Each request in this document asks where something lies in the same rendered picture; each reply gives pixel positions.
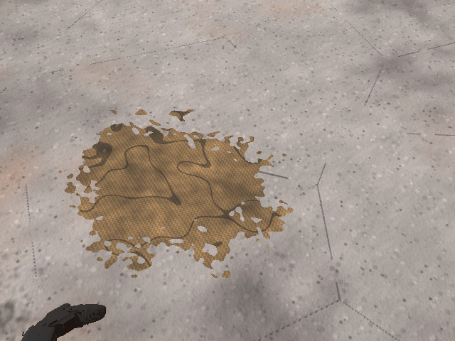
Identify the left robot hand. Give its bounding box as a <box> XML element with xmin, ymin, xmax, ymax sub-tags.
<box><xmin>21</xmin><ymin>303</ymin><xmax>106</xmax><ymax>341</ymax></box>

